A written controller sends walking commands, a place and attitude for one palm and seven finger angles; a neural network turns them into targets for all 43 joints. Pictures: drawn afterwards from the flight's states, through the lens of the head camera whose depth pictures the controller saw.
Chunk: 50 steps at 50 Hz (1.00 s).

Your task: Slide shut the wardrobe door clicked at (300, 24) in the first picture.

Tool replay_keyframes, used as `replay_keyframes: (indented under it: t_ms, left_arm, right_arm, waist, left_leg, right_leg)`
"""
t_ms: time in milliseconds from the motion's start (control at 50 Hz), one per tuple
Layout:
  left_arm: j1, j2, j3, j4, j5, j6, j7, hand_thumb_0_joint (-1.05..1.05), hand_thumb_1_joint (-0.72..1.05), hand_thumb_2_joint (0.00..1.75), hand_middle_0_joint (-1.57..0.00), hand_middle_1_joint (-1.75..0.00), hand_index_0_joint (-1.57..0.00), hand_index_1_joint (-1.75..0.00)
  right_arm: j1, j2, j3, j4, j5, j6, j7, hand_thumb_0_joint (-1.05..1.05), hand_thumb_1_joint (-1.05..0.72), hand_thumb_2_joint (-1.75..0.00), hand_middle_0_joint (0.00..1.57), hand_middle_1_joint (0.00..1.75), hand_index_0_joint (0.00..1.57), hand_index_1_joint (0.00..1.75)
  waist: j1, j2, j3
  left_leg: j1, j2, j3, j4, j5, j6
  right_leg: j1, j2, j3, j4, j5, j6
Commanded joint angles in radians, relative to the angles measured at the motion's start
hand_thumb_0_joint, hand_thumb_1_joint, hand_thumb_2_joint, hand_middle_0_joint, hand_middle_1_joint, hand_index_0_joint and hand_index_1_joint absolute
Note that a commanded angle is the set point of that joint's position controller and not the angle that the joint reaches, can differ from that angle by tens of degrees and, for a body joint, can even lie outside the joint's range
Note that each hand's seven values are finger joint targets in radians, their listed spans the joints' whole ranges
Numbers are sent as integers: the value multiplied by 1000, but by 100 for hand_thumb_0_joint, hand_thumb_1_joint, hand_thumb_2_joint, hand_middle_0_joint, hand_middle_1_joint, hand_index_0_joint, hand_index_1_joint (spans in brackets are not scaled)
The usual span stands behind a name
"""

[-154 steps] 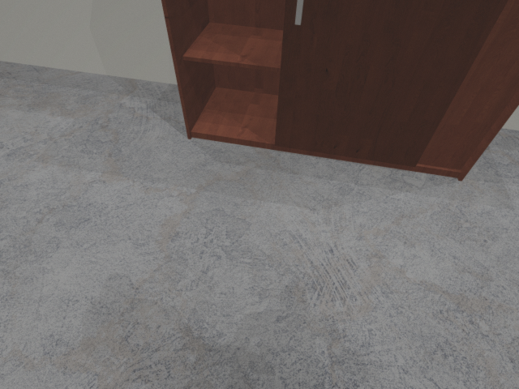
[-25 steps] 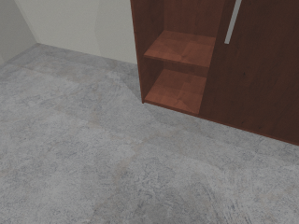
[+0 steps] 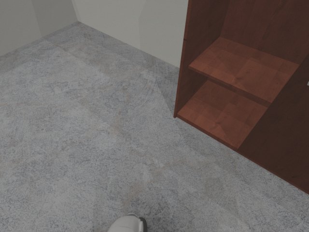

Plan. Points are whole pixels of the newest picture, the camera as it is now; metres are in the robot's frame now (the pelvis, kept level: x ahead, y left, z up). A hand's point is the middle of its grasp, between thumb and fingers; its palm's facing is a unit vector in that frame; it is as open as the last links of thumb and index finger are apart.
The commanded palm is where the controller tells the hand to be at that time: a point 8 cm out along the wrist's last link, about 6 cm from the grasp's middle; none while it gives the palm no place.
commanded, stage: turn to face it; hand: right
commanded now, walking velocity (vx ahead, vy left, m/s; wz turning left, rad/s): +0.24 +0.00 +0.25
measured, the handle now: out of the picture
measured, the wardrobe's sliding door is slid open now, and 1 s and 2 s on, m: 0.52 0.52 0.52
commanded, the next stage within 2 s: take the last steps up to it in 1.06 s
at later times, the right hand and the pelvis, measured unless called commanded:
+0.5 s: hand (231, 225) +0.19 -0.21 -0.19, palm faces +0.21 +0.96 -0.16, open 7.3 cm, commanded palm none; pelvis +0.16 -0.02 -0.01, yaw -9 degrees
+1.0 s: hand (232, 209) +0.23 -0.20 -0.13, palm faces +0.40 +0.87 -0.30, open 7.4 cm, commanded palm none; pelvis +0.21 +0.03 +0.01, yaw -23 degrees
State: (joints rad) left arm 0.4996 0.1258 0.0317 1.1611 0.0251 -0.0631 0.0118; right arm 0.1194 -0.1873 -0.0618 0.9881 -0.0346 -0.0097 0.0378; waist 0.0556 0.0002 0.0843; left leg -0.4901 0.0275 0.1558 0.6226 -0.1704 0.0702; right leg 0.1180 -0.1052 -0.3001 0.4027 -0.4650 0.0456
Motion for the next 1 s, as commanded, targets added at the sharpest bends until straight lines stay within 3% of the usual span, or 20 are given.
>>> replay_keyframes:
  t_ms: [0,20,40,80,140,200,340,380,400,420,440,460,520,580,800,880,900,920,940,980]
  left_arm:
    - [28,87,21,-99,-33,-18,6,0,90,90,-20,-30,-20,-30]
    - [-67,97,23,-130,-29,-14,13,0,90,90,-20,-30,-20,-30]
    - [-90,93,27,-139,-23,-11,10,0,90,90,-20,-30,-20,-30]
    - [-74,82,24,-98,-8,19,8,0,90,90,-20,-30,-20,-30]
    - [20,36,14,-57,-6,60,8,0,90,90,-20,-30,-20,-30]
    - [-15,13,11,-76,-7,69,2,0,90,90,-20,-30,-20,-30]
    - [-240,63,16,-178,-5,71,-21,0,90,90,-20,-30,-20,-30]
    - [-221,93,22,-194,-1,75,-24,0,90,90,-20,-30,-20,-30]
    - [-180,121,30,-193,2,76,-24,0,90,90,-20,-30,-20,-30]
    - [-119,197,48,-199,10,70,-20,0,90,90,-20,-30,-20,-30]
    - [-59,295,67,-206,12,66,-14,0,90,90,-20,-30,-20,-30]
    - [-45,302,70,-191,2,69,-4,0,90,90,-20,-30,-20,-30]
    - [-215,247,57,-249,2,59,6,0,90,90,-20,-30,-20,-30]
    - [-263,246,54,-271,-4,54,5,0,90,90,-20,-30,-20,-30]
    - [-266,280,78,-298,2,85,-8,0,90,90,-20,-30,-20,-30]
    - [-321,270,79,-319,-5,93,-11,0,90,90,-20,-30,-20,-30]
    - [-322,237,74,-323,-14,92,-16,0,90,90,-20,-30,-20,-30]
    - [-296,160,63,-339,-23,91,-19,0,90,90,-20,-30,-20,-30]
    - [-303,182,70,-352,-11,94,-15,0,90,90,-20,-30,-20,-30]
    - [-308,200,77,-317,-2,115,-21,0,90,90,-20,-30,-20,-30]
  right_arm:
    - [439,-253,-65,56,6,-48,-34,0,-90,-90,20,30,20,30]
    - [430,-284,-67,47,31,-38,-38,0,-90,-90,20,30,20,30]
    - [326,-248,-56,20,28,-39,-41,0,-90,-90,20,30,20,30]
    - [166,-127,-16,-13,27,-50,-52,0,-90,-90,20,30,20,30]
    - [95,-85,3,-20,17,-59,-60,0,-90,-90,20,30,20,30]
    - [95,-69,8,-14,15,-53,-61,0,-90,-90,20,30,20,30]
    - [144,-131,-20,-24,12,-17,-68,0,-90,-90,20,30,20,30]
    - [137,-151,-29,-35,16,-6,-68,0,-90,-90,20,30,20,30]
    - [136,-151,-32,-42,19,1,-66,0,-90,-90,20,30,20,30]
    - [147,-125,-34,-66,27,8,-61,0,-90,-90,20,30,20,30]
    - [134,-77,-20,-113,36,9,-58,0,-90,-90,20,30,20,30]
    - [80,-100,-17,-130,20,19,-67,0,-90,-90,20,30,20,30]
    - [55,-97,-30,-122,17,14,-56,0,-90,-90,20,30,20,30]
    - [118,-93,-30,-98,19,29,-55,0,-90,-90,20,30,20,30]
    - [58,-102,-25,-166,22,36,-62,0,-90,-90,20,30,20,30]
    - [161,-111,-26,-154,28,22,-69,0,-90,-90,20,30,20,30]
    - [191,-152,-31,-155,21,12,-73,0,-90,-90,20,30,20,30]
    - [198,-244,-47,-161,4,1,-79,0,-90,-90,20,30,20,30]
    - [183,-289,-45,-183,8,8,-72,0,-90,-90,20,30,20,30]
    - [97,-219,-34,-194,14,2,-75,0,-90,-90,20,30,20,30]
  waist:
    - [-193,234,-315]
    - [-197,123,-259]
    - [-155,165,-219]
    - [-61,31,-98]
    - [13,44,-80]
    - [14,72,-69]
    - [-64,100,-31]
    - [-45,89,-48]
    - [-22,33,-71]
    - [4,-166,-107]
    - [23,-387,-138]
    - [42,-280,-196]
    - [-22,-105,-136]
    - [-45,-124,-167]
    - [-16,-161,-131]
    - [-73,-112,-153]
    - [-90,-22,-152]
    - [-79,257,-139]
    - [-86,253,-129]
    - [-44,199,-55]
  left_leg:
    - [803,373,-597,-169,257,209]
    - [705,429,-671,-287,320,264]
    - [572,394,-614,-315,235,231]
    - [289,311,-357,-357,204,141]
    - [140,264,-144,-380,288,95]
    - [148,244,-74,-389,282,79]
    - [299,308,-32,-267,301,58]
    - [312,295,11,-161,304,25]
    - [274,272,39,-48,273,-6]
    - [151,186,81,147,83,-71]
    - [-38,54,63,421,-495,-133]
    - [-56,45,-86,563,-521,-116]
    - [-111,84,-160,592,-302,-123]
    - [-39,72,-146,475,-235,-140]
    - [55,12,-137,199,-270,-137]
    - [300,-12,-125,-114,-90,-122]
    - [406,53,-193,-263,-25,-111]
    - [481,316,-478,-357,46,-21]
    - [346,457,-525,-365,115,82]
    - [229,340,-428,-367,96,79]
  right_leg:
    - [-643,42,65,901,-66,-25]
    - [-728,39,220,1041,-129,-42]
    - [-723,-1,274,1069,-20,-40]
    - [-632,-55,302,962,113,-38]
    - [-537,-50,288,787,140,-17]
    - [-530,-35,257,634,185,-7]
    - [-534,-2,189,350,149,-13]
    - [-458,19,170,248,204,-23]
    - [-365,27,179,177,297,-35]
    - [-260,-94,379,68,548,-108]
    - [-173,-326,709,-46,845,-270]
    - [-186,-330,750,-80,648,-305]
    - [-283,-223,616,-86,482,-249]
    - [-276,-144,489,-83,549,-218]
    - [-298,-110,588,-62,481,-233]
    - [-419,-63,581,34,469,-181]
    - [-508,-6,530,128,368,-128]
    - [-685,147,361,346,62,-41]
    - [-674,163,353,560,-131,-29]
    - [-663,120,386,766,-26,-25]
